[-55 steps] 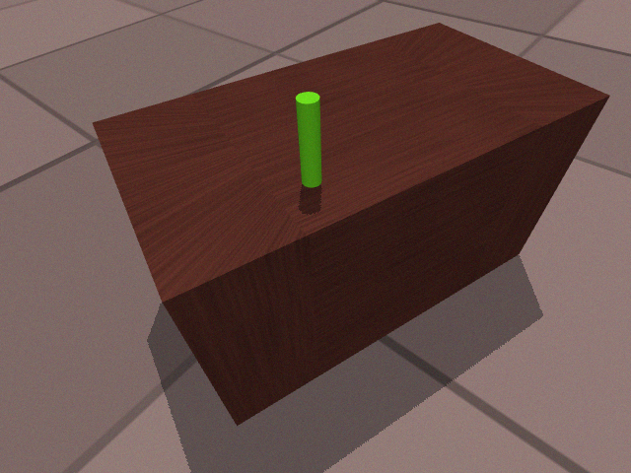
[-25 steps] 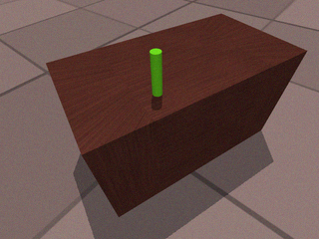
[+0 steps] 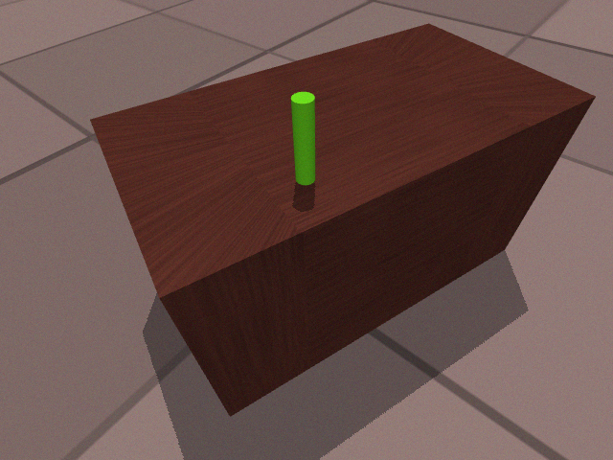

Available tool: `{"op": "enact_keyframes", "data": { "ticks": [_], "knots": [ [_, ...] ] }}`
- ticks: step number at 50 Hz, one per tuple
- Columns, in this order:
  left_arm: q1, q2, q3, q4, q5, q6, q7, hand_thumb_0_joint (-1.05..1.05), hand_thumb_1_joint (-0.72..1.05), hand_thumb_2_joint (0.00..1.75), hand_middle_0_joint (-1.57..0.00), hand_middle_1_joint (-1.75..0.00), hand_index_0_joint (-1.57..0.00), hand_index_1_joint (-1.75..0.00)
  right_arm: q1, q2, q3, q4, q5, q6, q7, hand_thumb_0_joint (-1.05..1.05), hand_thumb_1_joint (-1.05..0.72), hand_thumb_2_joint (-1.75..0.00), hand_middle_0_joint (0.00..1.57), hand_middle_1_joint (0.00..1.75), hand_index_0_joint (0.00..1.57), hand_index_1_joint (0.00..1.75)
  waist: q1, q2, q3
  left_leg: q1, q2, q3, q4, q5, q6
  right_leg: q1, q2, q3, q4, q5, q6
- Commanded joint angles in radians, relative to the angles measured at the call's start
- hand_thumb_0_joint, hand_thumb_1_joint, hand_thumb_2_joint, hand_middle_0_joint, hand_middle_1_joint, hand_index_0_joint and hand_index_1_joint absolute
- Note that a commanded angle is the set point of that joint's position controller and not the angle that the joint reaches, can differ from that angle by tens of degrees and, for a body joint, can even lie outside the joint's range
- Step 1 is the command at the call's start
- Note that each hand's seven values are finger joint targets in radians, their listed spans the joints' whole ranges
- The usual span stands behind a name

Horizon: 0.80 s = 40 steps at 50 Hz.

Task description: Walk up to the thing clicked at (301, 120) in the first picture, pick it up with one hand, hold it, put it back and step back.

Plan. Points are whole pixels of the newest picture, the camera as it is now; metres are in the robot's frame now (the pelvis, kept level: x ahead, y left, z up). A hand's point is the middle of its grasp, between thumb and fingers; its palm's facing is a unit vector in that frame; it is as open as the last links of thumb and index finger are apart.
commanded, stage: stand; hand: right
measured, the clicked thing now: (304, 142) +0.72 +0.04 +0.02
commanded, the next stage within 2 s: walk up in 0.02 s
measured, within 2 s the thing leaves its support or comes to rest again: neither
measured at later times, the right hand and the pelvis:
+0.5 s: hand (465, 400) +0.25 -0.22 -0.14, palm faces -0.24 +0.85 -0.47, open 7.4 cm; pelvis +0.10 +0.04 -0.03, yaw +15 degrees
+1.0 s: hand (454, 321) +0.41 -0.25 -0.18, palm faces -0.44 +0.80 -0.41, open 7.4 cm; pelvis +0.19 -0.04 -0.03, yaw +26 degrees
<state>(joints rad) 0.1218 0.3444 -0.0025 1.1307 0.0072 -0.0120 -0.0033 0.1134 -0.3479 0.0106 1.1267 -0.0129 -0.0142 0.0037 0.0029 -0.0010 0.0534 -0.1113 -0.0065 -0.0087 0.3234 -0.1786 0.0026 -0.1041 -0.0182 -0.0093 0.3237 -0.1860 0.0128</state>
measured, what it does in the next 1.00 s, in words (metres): walks ahead, turning left: left foot, then right foot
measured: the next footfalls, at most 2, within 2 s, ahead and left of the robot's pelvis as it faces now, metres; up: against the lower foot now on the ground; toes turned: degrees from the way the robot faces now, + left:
left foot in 0.40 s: +0.17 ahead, +0.17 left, +0.00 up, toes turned +15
right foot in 0.82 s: +0.28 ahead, -0.15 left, +0.00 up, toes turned +30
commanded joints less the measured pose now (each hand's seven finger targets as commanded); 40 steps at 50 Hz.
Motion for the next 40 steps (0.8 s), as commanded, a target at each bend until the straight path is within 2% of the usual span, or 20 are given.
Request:
{"op": "enact_keyframes", "data": {
  "ticks": [1, 3, 5, 6, 7, 8, 9, 10, 12, 15, 18, 19, 20, 21, 22, 23, 25, 26, 35, 40],
  "knots": [
    [-0.012, 0.294, 0.111, -0.133, 0.015, -0.026, -0.011, 0.0, 0.9, 0.9, -0.2, -0.3, -0.2, -0.3, 0.055, -0.276, -0.095, -0.111, 0.004, -0.019, 0.005, 0.0, -0.9, -0.9, 0.2, 0.3, 0.2, 0.3, 0.017, -0.007, -0.119, -0.089, 0.095, -0.202, -0.008, -0.235, 0.1, 0.068, -0.038, -0.009, 0.09, -0.29, -0.05],
    [-0.01, 0.269, 0.123, -0.151, 0.033, -0.022, -0.022, 0.0, 0.9, 0.9, -0.2, -0.3, -0.2, -0.3, 0.045, -0.287, -0.106, -0.134, -0.009, -0.013, 0.013, 0.0, -0.9, -0.9, 0.2, 0.3, 0.2, 0.3, 0.028, 0.042, 0.024, -0.284, 0.131, -0.306, -0.051, -0.45, 0.119, 0.002, -0.032, 0.033, 0.172, -0.392, -0.07],
    [0.075, 0.25, 0.132, -0.185, 0.033, -0.025, -0.031, 0.0, 0.9, 0.9, -0.2, -0.3, -0.2, -0.3, -0.006, -0.276, -0.11, -0.191, -0.017, -0.016, 0.019, 0.0, -0.9, -0.9, 0.2, 0.3, 0.2, 0.3, 0.068, 0.025, 0.038, -0.32, 0.119, -0.305, -0.003, -0.4, 0.12, -0.022, -0.055, 0.065, 0.139, -0.393, -0.091],
    [0.12, 0.25, 0.139, -0.182, 0.033, -0.025, -0.032, 0.0, 0.9, 0.9, -0.2, -0.3, -0.2, -0.3, -0.04, -0.258, -0.111, -0.22, -0.022, -0.02, 0.02, 0.0, -0.9, -0.9, 0.2, 0.3, 0.2, 0.3, 0.101, 0.032, 0.052, -0.405, 0.072, -0.253, 0.049, -0.334, 0.084, 0.056, -0.075, 0.089, 0.09, -0.381, -0.107],
    [0.203, 0.28, 0.156, -0.174, 0.033, -0.029, -0.027, 0.0, 0.9, 0.9, -0.2, -0.3, -0.2, -0.3, -0.081, -0.217, -0.102, -0.257, -0.019, -0.025, 0.021, 0.0, -0.9, -0.9, 0.2, 0.3, 0.2, 0.3, 0.153, -0.039, 0.02, -0.538, 0.004, -0.127, 0.182, -0.253, 0.037, 0.231, -0.149, 0.163, -0.031, -0.386, -0.147],
    [0.244, 0.335, 0.174, -0.174, 0.043, -0.032, -0.023, 0.0, 0.9, 0.9, -0.2, -0.3, -0.2, -0.3, -0.118, -0.177, -0.098, -0.291, -0.02, -0.026, 0.021, 0.0, -0.9, -0.9, 0.2, 0.3, 0.2, 0.3, 0.182, -0.205, 0.024, -0.65, -0.046, -0.002, 0.462, -0.253, 0.03, 0.271, -0.339, 0.366, -0.172, -0.41, -0.223],
    [0.182, 0.339, 0.177, -0.217, 0.048, -0.037, -0.021, 0.0, 0.9, 0.9, -0.2, -0.3, -0.2, -0.3, -0.065, -0.198, -0.106, -0.291, -0.031, -0.025, 0.017, 0.0, -0.9, -0.9, 0.2, 0.3, 0.2, 0.3, 0.142, -0.13, 0.041, -0.649, 0.04, -0.01, 0.566, -0.289, 0.017, 0.214, -0.445, 0.417, -0.194, -0.321, -0.272],
    [0.116, 0.332, 0.18, -0.253, 0.046, -0.038, -0.023, 0.0, 0.9, 0.9, -0.2, -0.3, -0.2, -0.3, 0.006, -0.226, -0.115, -0.282, -0.024, -0.026, 0.02, 0.0, -0.9, -0.9, 0.2, 0.3, 0.2, 0.3, 0.1, -0.092, 0.043, -0.604, 0.079, -0.026, 0.559, -0.298, 0.011, 0.191, -0.45, 0.397, -0.183, -0.293, -0.29],
    [0.1, 0.294, 0.162, -0.285, 0.046, -0.044, -0.024, 0.0, 0.9, 0.9, -0.2, -0.3, -0.2, -0.3, 0.042, -0.228, -0.117, -0.285, -0.015, -0.033, 0.032, 0.0, -0.9, -0.9, 0.2, 0.3, 0.2, 0.3, 0.072, -0.093, 0.093, -0.54, 0.103, -0.022, 0.512, -0.303, 0.016, 0.142, -0.381, 0.254, -0.128, -0.067, -0.275],
    [0.093, 0.281, 0.149, -0.309, 0.043, -0.045, -0.028, 0.0, 0.9, 0.9, -0.2, -0.3, -0.2, -0.3, 0.092, -0.192, -0.116, -0.301, -0.003, -0.045, 0.047, 0.0, -0.9, -0.9, 0.2, 0.3, 0.2, 0.3, 0.048, -0.148, 0.049, -0.394, 0.084, 0.017, 0.374, -0.177, 0.031, 0.13, -0.267, 0.023, 0.006, 0.289, -0.199],
    [0.055, 0.272, 0.139, -0.358, 0.022, -0.034, -0.038, 0.0, 0.9, 0.9, -0.2, -0.3, -0.2, -0.3, 0.316, -0.202, -0.146, -0.252, 0.002, -0.054, 0.028, 0.0, -0.9, -0.9, 0.2, 0.3, 0.2, 0.3, -0.061, -0.061, -0.098, 0.05, -0.027, 0.135, 0.144, 0.164, 0.033, -0.049, -0.131, -0.181, 0.332, 0.268, -0.115],
    [0.101, 0.226, 0.127, -0.369, 0.026, -0.023, -0.043, 0.0, 0.9, 0.9, -0.2, -0.3, -0.2, -0.3, 0.44, -0.263, -0.178, -0.225, -0.006, -0.055, 0.01, 0.0, -0.9, -0.9, 0.2, 0.3, 0.2, 0.3, -0.115, 0.058, -0.168, 0.249, 0.0, 0.064, 0.167, 0.118, 0.062, -0.198, -0.1, -0.174, 0.541, 0.102, -0.088],
    [0.157, 0.173, 0.118, -0.382, 0.031, -0.011, -0.049, 0.0, 0.9, 0.9, -0.2, -0.3, -0.2, -0.3, 0.487, -0.343, -0.202, -0.241, -0.012, -0.056, -0.009, 0.0, -0.9, -0.9, 0.2, 0.3, 0.2, 0.3, -0.124, 0.223, -0.153, 0.367, 0.151, -0.229, 0.098, -0.069, 0.134, -0.455, -0.007, -0.135, 0.732, -0.374, -0.059],
    [0.217, 0.185, 0.115, -0.397, 0.037, 0.006, -0.05, 0.0, 0.9, 0.9, -0.2, -0.3, -0.2, -0.3, 0.43, -0.419, -0.213, -0.288, -0.022, -0.06, -0.023, 0.0, -0.9, -0.9, 0.2, 0.3, 0.2, 0.3, -0.073, 0.23, -0.192, 0.288, 0.348, -0.659, 0.004, -0.389, 0.213, -0.538, -0.005, -0.001, 0.862, -0.462, -0.053],
    [0.208, 0.31, 0.143, -0.387, 0.031, 0.021, -0.051, 0.0, 0.9, 0.9, -0.2, -0.3, -0.2, -0.3, 0.338, -0.444, -0.223, -0.335, 0.005, -0.061, -0.033, 0.0, -0.9, -0.9, 0.2, 0.3, 0.2, 0.3, -0.063, 0.106, -0.163, 0.127, 0.417, -0.784, -0.117, -0.577, 0.283, -0.473, -0.069, 0.092, 0.888, -0.423, -0.063],
    [0.202, 0.331, 0.144, -0.38, 0.024, 0.025, -0.053, 0.0, 0.9, 0.9, -0.2, -0.3, -0.2, -0.3, 0.26, -0.435, -0.216, -0.354, 0.011, -0.06, -0.037, 0.0, -0.9, -0.9, 0.2, 0.3, 0.2, 0.3, -0.024, 0.085, -0.075, 0.044, 0.41, -0.76, -0.129, -0.559, 0.291, -0.477, -0.103, 0.103, 0.898, -0.388, -0.061],
    [0.234, 0.309, 0.151, -0.347, 0.022, 0.032, -0.056, 0.0, 0.9, 0.9, -0.2, -0.3, -0.2, -0.3, 0.212, -0.352, -0.181, -0.38, 0.003, -0.068, -0.045, 0.0, -0.9, -0.9, 0.2, 0.3, 0.2, 0.3, 0.017, 0.045, 0.001, -0.055, 0.305, -0.492, -0.058, -0.338, 0.214, -0.459, -0.14, 0.107, 0.835, -0.286, -0.057],
    [0.253, 0.306, 0.156, -0.338, 0.027, 0.038, -0.059, 0.0, 0.9, 0.9, -0.2, -0.3, -0.2, -0.3, 0.228, -0.341, -0.176, -0.378, 0.005, -0.074, -0.047, 0.0, -0.9, -0.9, 0.2, 0.3, 0.2, 0.3, 0.027, 0.05, 0.038, -0.127, 0.292, -0.422, -0.029, -0.26, 0.21, -0.438, -0.151, 0.101, 0.808, -0.262, -0.052],
    [0.203, 0.231, 0.146, -0.376, 0.0, 0.061, -0.041, 0.0, 0.9, 0.9, -0.2, -0.3, -0.2, -0.3, 0.194, -0.331, -0.152, -0.435, -0.017, -0.069, -0.055, 0.0, -0.9, -0.9, 0.2, 0.3, 0.2, 0.3, 0.024, 0.219, 0.032, -0.362, 0.188, -0.192, 0.13, 0.37, 0.196, -0.236, -0.073, 0.0, 0.597, -0.13, -0.018],
    [0.231, 0.234, 0.15, -0.367, 0.0, 0.036, -0.021, 0.0, 0.9, 0.9, -0.2, -0.3, -0.2, -0.3, 0.139, -0.319, -0.139, -0.473, 0.001, -0.012, -0.053, 0.0, -0.9, -0.9, 0.2, 0.3, 0.2, 0.3, 0.048, 0.152, -0.067, -0.326, 0.091, -0.163, 0.389, 0.263, 0.126, -0.089, 0.018, -0.071, 0.27, -0.023, -0.043]
  ]
}}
